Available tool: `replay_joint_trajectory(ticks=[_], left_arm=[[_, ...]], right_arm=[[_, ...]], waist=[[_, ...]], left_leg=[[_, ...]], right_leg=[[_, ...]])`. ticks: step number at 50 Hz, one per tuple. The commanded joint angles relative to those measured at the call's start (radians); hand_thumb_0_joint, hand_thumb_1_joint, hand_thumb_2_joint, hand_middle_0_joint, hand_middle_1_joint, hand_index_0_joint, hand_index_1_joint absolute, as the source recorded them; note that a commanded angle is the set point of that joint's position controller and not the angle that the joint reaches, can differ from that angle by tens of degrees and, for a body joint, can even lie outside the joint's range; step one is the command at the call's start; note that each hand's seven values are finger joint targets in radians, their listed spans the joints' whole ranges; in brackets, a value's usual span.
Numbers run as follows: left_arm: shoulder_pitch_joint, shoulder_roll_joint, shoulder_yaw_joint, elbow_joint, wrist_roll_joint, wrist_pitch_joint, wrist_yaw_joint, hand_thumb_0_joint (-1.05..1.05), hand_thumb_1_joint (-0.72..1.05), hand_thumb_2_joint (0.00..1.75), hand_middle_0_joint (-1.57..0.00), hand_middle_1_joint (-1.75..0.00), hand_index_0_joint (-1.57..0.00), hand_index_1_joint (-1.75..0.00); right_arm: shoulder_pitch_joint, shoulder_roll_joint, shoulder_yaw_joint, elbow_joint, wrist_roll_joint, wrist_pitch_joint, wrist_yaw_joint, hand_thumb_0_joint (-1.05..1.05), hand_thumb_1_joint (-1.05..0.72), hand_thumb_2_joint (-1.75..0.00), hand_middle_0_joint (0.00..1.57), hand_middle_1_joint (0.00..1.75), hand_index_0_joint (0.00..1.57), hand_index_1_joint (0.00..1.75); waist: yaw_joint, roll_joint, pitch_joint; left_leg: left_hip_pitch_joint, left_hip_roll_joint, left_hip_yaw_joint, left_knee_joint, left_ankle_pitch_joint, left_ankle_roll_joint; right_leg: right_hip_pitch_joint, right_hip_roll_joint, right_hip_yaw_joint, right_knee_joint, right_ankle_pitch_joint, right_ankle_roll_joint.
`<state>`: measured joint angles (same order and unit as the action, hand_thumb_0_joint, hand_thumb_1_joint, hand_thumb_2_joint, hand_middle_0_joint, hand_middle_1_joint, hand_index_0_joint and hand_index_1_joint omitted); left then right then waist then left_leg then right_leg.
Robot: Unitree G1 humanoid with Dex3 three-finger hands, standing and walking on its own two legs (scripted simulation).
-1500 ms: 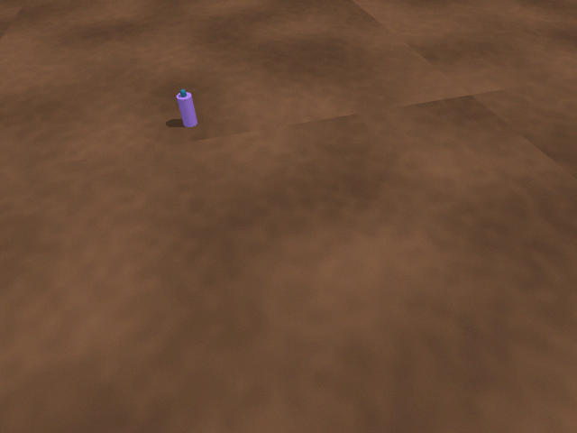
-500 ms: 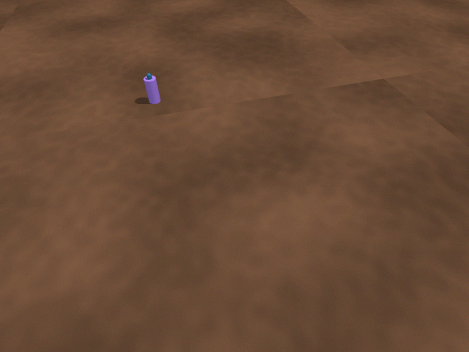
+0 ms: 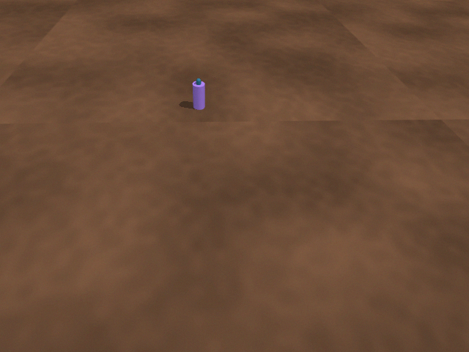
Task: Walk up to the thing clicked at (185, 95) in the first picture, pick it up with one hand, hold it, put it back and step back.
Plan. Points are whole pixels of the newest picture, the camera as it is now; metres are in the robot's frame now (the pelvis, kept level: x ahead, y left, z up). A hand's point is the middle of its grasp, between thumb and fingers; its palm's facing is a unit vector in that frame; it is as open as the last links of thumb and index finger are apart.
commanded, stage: walk up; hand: left
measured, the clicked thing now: (198, 93) +1.91 +0.30 -0.64
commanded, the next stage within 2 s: none
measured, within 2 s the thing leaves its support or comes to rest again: neither
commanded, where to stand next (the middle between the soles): +1.57 +0.06 m, yaw +5 degrees
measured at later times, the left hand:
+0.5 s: hand (125, 218) +0.44 +0.29 -0.12, palm faces -0.02 -0.94 -0.35, open 7.4 cm
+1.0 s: hand (122, 182) +0.59 +0.35 -0.16, palm faces +0.06 -0.94 -0.32, open 7.4 cm
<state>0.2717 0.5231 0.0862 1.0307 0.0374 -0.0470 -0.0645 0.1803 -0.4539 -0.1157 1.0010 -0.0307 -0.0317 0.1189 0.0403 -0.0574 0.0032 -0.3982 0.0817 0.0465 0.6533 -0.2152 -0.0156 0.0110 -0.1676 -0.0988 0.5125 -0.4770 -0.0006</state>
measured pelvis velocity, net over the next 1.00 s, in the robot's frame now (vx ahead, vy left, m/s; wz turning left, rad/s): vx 0.59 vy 0.08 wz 0.07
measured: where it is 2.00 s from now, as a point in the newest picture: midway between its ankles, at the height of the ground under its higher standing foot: (224, 197)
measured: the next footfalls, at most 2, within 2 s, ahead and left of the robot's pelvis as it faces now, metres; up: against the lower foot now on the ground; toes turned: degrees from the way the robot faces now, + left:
right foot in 0.46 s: +0.46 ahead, -0.09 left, +0.00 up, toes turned -2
left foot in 0.90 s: +0.71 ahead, +0.19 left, +0.00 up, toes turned +10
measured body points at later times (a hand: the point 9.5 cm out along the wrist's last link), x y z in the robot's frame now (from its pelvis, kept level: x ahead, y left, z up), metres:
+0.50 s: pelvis +0.30 +0.02 -0.01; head +0.33 +0.01 +0.44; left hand +0.44 +0.34 -0.10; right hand +0.29 -0.30 -0.13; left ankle +0.08 +0.13 -0.70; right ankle +0.42 -0.09 -0.72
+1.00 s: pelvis +0.59 +0.08 +0.00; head +0.61 +0.11 +0.45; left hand +0.58 +0.40 -0.14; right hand +0.75 -0.22 -0.07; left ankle +0.67 +0.18 -0.72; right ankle +0.48 -0.07 -0.65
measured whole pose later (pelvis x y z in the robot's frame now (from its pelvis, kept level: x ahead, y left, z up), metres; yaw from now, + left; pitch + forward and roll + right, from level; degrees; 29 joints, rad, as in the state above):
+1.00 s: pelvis +0.59 +0.08 +0.00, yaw +4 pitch -2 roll -1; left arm 0.34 0.45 0.05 0.93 0.00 -0.04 -0.04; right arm 0.17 -0.38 -0.07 0.84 -0.02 -0.10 0.07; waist 0.04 -0.06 0.07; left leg -0.41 0.05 0.09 0.68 -0.23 0.04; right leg -0.24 -0.01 0.02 1.08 -0.48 -0.05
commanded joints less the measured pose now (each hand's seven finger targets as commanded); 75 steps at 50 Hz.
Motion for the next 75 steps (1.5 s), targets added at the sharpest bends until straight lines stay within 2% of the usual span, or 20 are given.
replay_joint_trajectory(ticks=[1,3,6,18,22,24,25,26,32,40,44,45,47,51,56,65,69,70,72,75], left_arm=[[-0.146,0.072,-0.008,-0.18,-0.027,-0.035,0.007,0.0,0.9,0.9,-0.2,-0.3,-0.2,-0.3],[-0.217,0.181,-0.004,-0.169,-0.021,-0.046,0.016,0.0,0.9,0.9,-0.2,-0.3,-0.2,-0.3],[-0.087,0.169,0.005,-0.098,-0.055,-0.031,-0.006,0.0,0.9,0.9,-0.2,-0.3,-0.2,-0.3],[-0.343,0.056,0.001,-0.229,-0.029,-0.023,-0.04,0.0,0.9,0.9,-0.2,-0.3,-0.2,-0.3],[-0.143,0.068,0.027,-0.177,-0.035,-0.021,-0.022,0.0,0.9,0.9,-0.2,-0.3,-0.2,-0.3],[0.149,0.161,0.075,-0.11,-0.024,-0.03,0.002,0.0,0.9,0.9,-0.2,-0.3,-0.2,-0.3],[0.185,0.238,0.09,-0.125,-0.022,-0.038,0.009,0.0,0.9,0.9,-0.2,-0.3,-0.2,-0.3],[0.121,0.247,0.094,-0.142,-0.033,-0.039,0.016,0.0,0.9,0.9,-0.2,-0.3,-0.2,-0.3],[-0.05,0.111,0.041,-0.177,-0.042,-0.063,0.028,0.0,0.9,0.9,-0.2,-0.3,-0.2,-0.3],[-0.03,0.155,0.039,-0.222,-0.028,-0.072,0.001,0.0,0.9,0.9,-0.2,-0.3,-0.2,-0.3],[-0.024,0.134,0.028,-0.24,-0.024,-0.058,0.014,0.0,0.9,0.9,-0.2,-0.3,-0.2,-0.3],[0.038,0.088,0.009,-0.236,-0.031,-0.053,0.021,0.0,0.9,0.9,-0.2,-0.3,-0.2,-0.3],[0.122,0.106,0.01,-0.233,-0.051,-0.037,0.037,0.0,0.9,0.9,-0.2,-0.3,-0.2,-0.3],[0.092,0.13,0.013,-0.172,-0.05,-0.036,0.028,0.0,0.9,0.9,-0.2,-0.3,-0.2,-0.3],[0.078,0.088,0.011,-0.182,-0.037,-0.015,-0.002,0.0,0.9,0.9,-0.2,-0.3,-0.2,-0.3],[-0.146,0.048,0.013,-0.245,-0.027,-0.015,-0.034,0.0,0.9,0.9,-0.2,-0.3,-0.2,-0.3],[0.002,0.1,0.039,-0.193,-0.025,-0.03,-0.014,0.0,0.9,0.9,-0.2,-0.3,-0.2,-0.3],[0.111,0.149,0.063,-0.161,-0.022,-0.039,-0.002,0.0,0.9,0.9,-0.2,-0.3,-0.2,-0.3],[0.178,0.257,0.088,-0.163,-0.032,-0.044,0.015,0.0,0.9,0.9,-0.2,-0.3,-0.2,-0.3],[0.05,0.169,0.057,-0.203,-0.057,-0.04,0.036,0.0,0.9,0.9,-0.2,-0.3,-0.2,-0.3]], right_arm=[[0.302,-0.413,-0.094,-0.025,0.013,-0.047,-0.052,0.0,-0.9,-0.9,0.2,0.3,0.2,0.3],[0.15,-0.377,-0.087,-0.075,0.035,-0.047,-0.062,0.0,-0.9,-0.9,0.2,0.3,0.2,0.3],[0.049,-0.239,-0.029,-0.101,0.036,-0.073,-0.074,0.0,-0.9,-0.9,0.2,0.3,0.2,0.3],[0.174,-0.227,-0.025,-0.126,0.033,-0.097,-0.081,0.0,-0.9,-0.9,0.2,0.3,0.2,0.3],[0.166,-0.223,-0.028,-0.154,0.018,-0.085,-0.097,0.0,-0.9,-0.9,0.2,0.3,0.2,0.3],[0.227,-0.142,0.007,-0.176,0.017,-0.081,-0.096,0.0,-0.9,-0.9,0.2,0.3,0.2,0.3],[0.278,-0.12,0.017,-0.195,0.047,-0.083,-0.096,0.0,-0.9,-0.9,0.2,0.3,0.2,0.3],[0.238,-0.218,0.002,-0.166,0.046,-0.081,-0.114,0.0,-0.9,-0.9,0.2,0.3,0.2,0.3],[0.166,-0.128,0.012,-0.152,0.031,-0.063,-0.076,0.0,-0.9,-0.9,0.2,0.3,0.2,0.3],[-0.051,-0.11,-0.003,-0.216,0.017,-0.058,-0.032,0.0,-0.9,-0.9,0.2,0.3,0.2,0.3],[0.185,-0.191,-0.042,-0.146,-0.006,-0.068,-0.052,0.0,-0.9,-0.9,0.2,0.3,0.2,0.3],[0.288,-0.237,-0.059,-0.128,-0.02,-0.074,-0.064,0.0,-0.9,-0.9,0.2,0.3,0.2,0.3],[0.281,-0.329,-0.077,-0.172,0.01,-0.08,-0.082,0.0,-0.9,-0.9,0.2,0.3,0.2,0.3],[0.095,-0.208,-0.02,-0.212,0.041,-0.086,-0.094,0.0,-0.9,-0.9,0.2,0.3,0.2,0.3],[0.114,-0.192,-0.016,-0.221,0.039,-0.108,-0.092,0.0,-0.9,-0.9,0.2,0.3,0.2,0.3],[0.133,-0.225,-0.02,-0.209,0.032,-0.091,-0.095,0.0,-0.9,-0.9,0.2,0.3,0.2,0.3],[0.158,-0.198,-0.009,-0.215,0.023,-0.078,-0.107,0.0,-0.9,-0.9,0.2,0.3,0.2,0.3],[0.218,-0.139,0.011,-0.213,0.02,-0.078,-0.105,0.0,-0.9,-0.9,0.2,0.3,0.2,0.3],[0.241,-0.168,0.018,-0.212,0.035,-0.073,-0.107,0.0,-0.9,-0.9,0.2,0.3,0.2,0.3],[0.167,-0.183,0.011,-0.17,0.046,-0.062,-0.112,0.0,-0.9,-0.9,0.2,0.3,0.2,0.3]], waist=[[-0.216,0.506,-0.05],[-0.151,0.238,0.05],[-0.044,0.177,0.085],[-0.097,0.145,0.114],[0.007,0.097,-0.073],[0.118,-0.092,-0.273],[0.099,-0.247,-0.341],[0.093,-0.185,-0.291],[-0.032,-0.069,0.062],[0.001,-0.062,0.076],[-0.125,0.13,-0.082],[-0.175,0.264,-0.119],[-0.147,0.323,-0.183],[-0.049,0.154,0.021],[-0.029,0.181,0.044],[-0.066,0.176,0.059],[0.016,0.04,-0.061],[0.055,-0.091,-0.143],[0.082,-0.268,-0.158],[0.018,-0.064,-0.006]], left_leg=[[0.589,0.289,-0.766,-0.518,-0.579,0.214],[0.42,0.35,-0.781,-0.526,-0.528,0.307],[0.265,0.156,-0.321,-0.471,-0.249,0.154],[0.364,0.116,-0.104,-0.451,0.384,0.15],[0.354,0.085,-0.053,-0.108,0.588,0.138],[0.06,-0.012,-0.007,0.397,0.29,0.091],[-0.212,-0.149,-0.017,0.614,-0.241,0.06],[-0.312,-0.091,-0.088,0.68,-0.299,0.069],[-0.101,-0.003,-0.116,0.463,-0.053,0.061],[0.06,0.016,0.011,-0.054,0.195,0.008],[0.392,-0.029,0.013,-0.072,0.046,0.072],[0.531,0.016,-0.07,-0.137,-0.111,0.114],[0.633,0.358,-0.759,-0.386,-0.317,0.228],[0.279,0.219,-0.293,-0.387,0.066,0.136],[0.251,0.183,-0.112,-0.414,0.215,0.192],[0.267,0.165,-0.035,-0.375,0.241,0.183],[0.245,0.122,0.004,-0.032,0.332,0.141],[0.115,0.06,0.036,0.21,0.214,0.108],[-0.268,-0.106,0.014,0.541,-0.318,0.052],[-0.195,-0.006,-0.135,0.581,-0.184,0.05]], right_leg=[[-0.807,0.204,0.051,0.723,-0.128,-0.066],[-0.78,0.072,0.189,0.737,-0.003,-0.07],[-0.617,0.011,0.168,0.55,0.206,-0.043],[-0.519,0.081,0.018,0.041,0.451,-0.033],[-0.157,0.154,-0.03,0.003,0.386,-0.077],[0.3,0.025,0.151,0.005,0.218,-0.128],[0.49,-0.278,0.678,-0.128,0.176,-0.261],[0.433,-0.33,0.803,-0.169,0.152,-0.326],[-0.207,-0.067,0.177,-0.232,0.544,-0.201],[-0.297,-0.039,0.07,-0.267,0.267,-0.182],[-0.321,-0.021,0.062,0.114,0.465,-0.146],[-0.454,0.045,0.012,0.389,0.413,-0.115],[-0.718,0.214,0.153,0.717,-0.078,-0.072],[-0.581,0.082,0.234,0.636,0.151,-0.043],[-0.562,0.059,0.161,0.499,0.231,-0.002],[-0.421,0.067,0.064,0.08,0.427,-0.028],[-0.124,0.12,0.043,-0.006,0.327,-0.064],[0.071,0.084,0.123,-0.024,0.232,-0.086],[0.284,-0.255,0.767,-0.212,0.219,-0.248],[-0.011,-0.17,0.449,-0.197,0.512,-0.217]])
